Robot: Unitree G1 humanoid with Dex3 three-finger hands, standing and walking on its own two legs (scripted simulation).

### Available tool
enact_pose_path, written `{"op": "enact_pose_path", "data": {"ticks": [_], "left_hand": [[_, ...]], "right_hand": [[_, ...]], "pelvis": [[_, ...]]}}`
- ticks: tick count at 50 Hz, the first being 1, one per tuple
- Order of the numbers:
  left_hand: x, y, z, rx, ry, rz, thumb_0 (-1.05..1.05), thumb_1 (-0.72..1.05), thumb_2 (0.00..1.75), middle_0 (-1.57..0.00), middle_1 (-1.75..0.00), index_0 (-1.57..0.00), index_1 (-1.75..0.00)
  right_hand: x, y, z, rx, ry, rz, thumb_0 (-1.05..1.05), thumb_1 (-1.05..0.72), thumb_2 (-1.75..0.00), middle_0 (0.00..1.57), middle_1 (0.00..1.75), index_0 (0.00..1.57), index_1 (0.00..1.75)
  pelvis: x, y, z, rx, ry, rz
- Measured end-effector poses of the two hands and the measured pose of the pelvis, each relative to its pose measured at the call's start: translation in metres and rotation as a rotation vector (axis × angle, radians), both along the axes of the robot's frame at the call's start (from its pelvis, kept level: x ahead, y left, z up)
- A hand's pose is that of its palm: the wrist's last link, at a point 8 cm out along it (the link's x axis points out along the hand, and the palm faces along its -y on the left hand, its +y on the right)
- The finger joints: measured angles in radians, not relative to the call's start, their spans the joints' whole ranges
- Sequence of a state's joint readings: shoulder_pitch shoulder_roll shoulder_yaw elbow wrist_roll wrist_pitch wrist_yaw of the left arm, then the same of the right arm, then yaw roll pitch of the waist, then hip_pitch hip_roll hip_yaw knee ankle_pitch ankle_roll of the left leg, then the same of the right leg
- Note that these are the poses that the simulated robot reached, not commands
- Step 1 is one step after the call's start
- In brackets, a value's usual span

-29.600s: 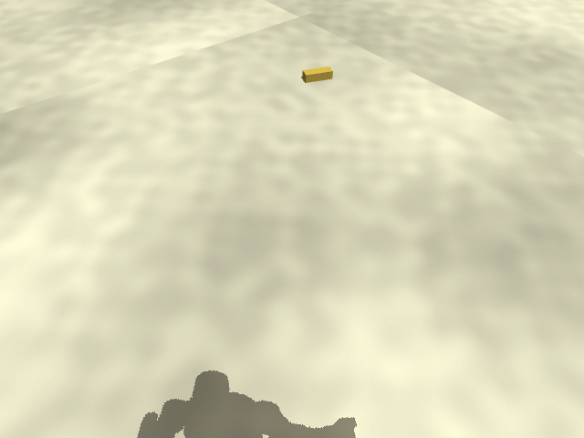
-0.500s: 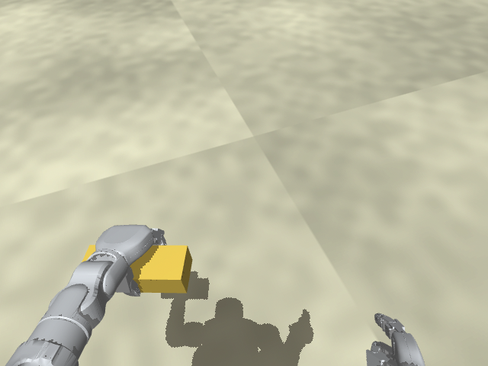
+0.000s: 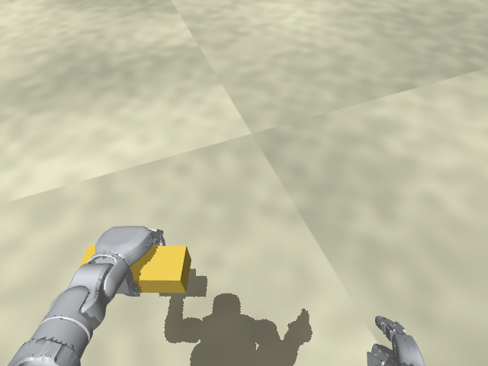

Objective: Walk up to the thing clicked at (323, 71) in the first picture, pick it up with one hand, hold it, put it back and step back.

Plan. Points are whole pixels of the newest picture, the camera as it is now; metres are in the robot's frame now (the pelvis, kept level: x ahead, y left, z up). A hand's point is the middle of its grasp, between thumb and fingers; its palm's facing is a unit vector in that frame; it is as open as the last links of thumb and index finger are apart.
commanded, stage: crouch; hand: left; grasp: from above
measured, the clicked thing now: (136, 269) +0.30 +0.22 -0.07
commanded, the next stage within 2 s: none
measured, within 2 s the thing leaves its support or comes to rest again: neither
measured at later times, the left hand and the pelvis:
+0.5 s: hand (160, 280) +0.34 +0.23 -0.23, palm faces -0.42 +0.06 -0.91, open 10.0 cm; pelvis -0.03 +0.01 -0.12, yaw +1 degrees
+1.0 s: hand (180, 295) +0.38 +0.23 -0.46, palm faces -0.45 +0.03 -0.89, open 9.9 cm; pelvis -0.06 +0.01 -0.31, yaw -1 degrees
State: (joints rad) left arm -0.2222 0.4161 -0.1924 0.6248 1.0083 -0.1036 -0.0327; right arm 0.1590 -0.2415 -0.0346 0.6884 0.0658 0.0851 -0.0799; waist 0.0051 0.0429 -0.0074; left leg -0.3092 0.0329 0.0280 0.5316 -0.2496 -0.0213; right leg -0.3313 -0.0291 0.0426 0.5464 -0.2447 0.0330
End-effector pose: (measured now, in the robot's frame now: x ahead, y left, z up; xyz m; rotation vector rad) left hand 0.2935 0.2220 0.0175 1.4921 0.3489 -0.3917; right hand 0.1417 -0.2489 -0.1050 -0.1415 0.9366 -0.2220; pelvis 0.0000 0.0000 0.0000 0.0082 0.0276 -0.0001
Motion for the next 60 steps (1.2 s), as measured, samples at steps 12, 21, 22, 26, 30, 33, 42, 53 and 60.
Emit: {"op": "enact_pose_path", "data": {"ticks": [12, 21, 22, 26, 30, 33, 42, 53, 60], "left_hand": [[0.006, 0.003, -0.066, 0.042, 0.001, -0.023, -0.02, -0.03, 0.56, -0.66, -0.7, -0.68, -0.66], [0.033, 0.003, -0.152, 0.09, -0.029, -0.034, -0.02, -0.03, 0.57, -0.66, -0.71, -0.68, -0.67], [0.037, 0.003, -0.162, 0.091, -0.032, -0.035, -0.02, -0.03, 0.57, -0.66, -0.7, -0.68, -0.66], [0.053, 0.002, -0.203, 0.096, -0.046, -0.037, -0.02, -0.02, 0.56, -0.67, -0.69, -0.68, -0.64], [0.066, 0.002, -0.24, 0.101, -0.058, -0.031, -0.02, -0.01, 0.56, -0.67, -0.67, -0.68, -0.63], [0.074, 0.003, -0.269, 0.105, -0.046, -0.019, -0.02, -0.01, 0.55, -0.67, -0.66, -0.68, -0.62], [0.083, 0.004, -0.356, 0.072, 0.012, -0.022, -0.02, 0.01, 0.53, -0.67, -0.64, -0.69, -0.6], [0.1, 0.006, -0.441, 0.061, -0.011, -0.021, -0.02, 0.01, 0.52, -0.69, -0.62, -0.7, -0.58], [0.112, 0.006, -0.471, 0.06, -0.008, 0.003, -0.02, 0.0, 0.53, -0.69, -0.61, -0.71, -0.56]], "right_hand": [[-0.022, -0.011, -0.026, -0.045, 0.104, 0.016, 0.0, -0.91, -0.9, 0.2, 0.3, 0.2, 0.3], [-0.078, -0.028, -0.089, -0.109, 0.246, -0.018, 0.0, -0.91, -0.9, 0.2, 0.3, 0.2, 0.3], [-0.086, -0.029, -0.098, -0.116, 0.263, -0.025, 0.0, -0.91, -0.9, 0.2, 0.3, 0.2, 0.3], [-0.114, -0.03, -0.135, -0.134, 0.326, -0.054, 0.0, -0.91, -0.9, 0.2, 0.3, 0.2, 0.3], [-0.137, -0.026, -0.173, -0.133, 0.374, -0.077, 0.0, -0.91, -0.9, 0.2, 0.3, 0.2, 0.3], [-0.149, -0.019, -0.199, -0.122, 0.401, -0.081, 0.0, -0.91, -0.9, 0.2, 0.3, 0.2, 0.3], [-0.157, -0.004, -0.268, -0.09, 0.429, -0.039, 0.0, -0.91, -0.9, 0.21, 0.3, 0.2, 0.3], [-0.141, -0.013, -0.326, -0.116, 0.441, 0.055, 0.0, -0.91, -0.9, 0.21, 0.3, 0.2, 0.3], [-0.141, -0.021, -0.349, -0.123, 0.453, 0.072, 0.0, -0.91, -0.9, 0.2, 0.3, 0.2, 0.3]], "pelvis": [[-0.009, -0.001, -0.025, -0.008, 0.123, 0.019], [-0.025, 0.004, -0.087, -0.029, 0.3, 0.024], [-0.027, 0.005, -0.096, -0.031, 0.321, 0.024], [-0.034, 0.008, -0.133, -0.04, 0.398, 0.02], [-0.041, 0.011, -0.169, -0.045, 0.458, 0.017], [-0.047, 0.012, -0.192, -0.049, 0.494, 0.016], [-0.057, 0.013, -0.257, -0.065, 0.577, 0.017], [-0.059, 0.009, -0.321, -0.084, 0.635, 0.018], [-0.061, 0.006, -0.348, -0.085, 0.636, 0.008]]}}
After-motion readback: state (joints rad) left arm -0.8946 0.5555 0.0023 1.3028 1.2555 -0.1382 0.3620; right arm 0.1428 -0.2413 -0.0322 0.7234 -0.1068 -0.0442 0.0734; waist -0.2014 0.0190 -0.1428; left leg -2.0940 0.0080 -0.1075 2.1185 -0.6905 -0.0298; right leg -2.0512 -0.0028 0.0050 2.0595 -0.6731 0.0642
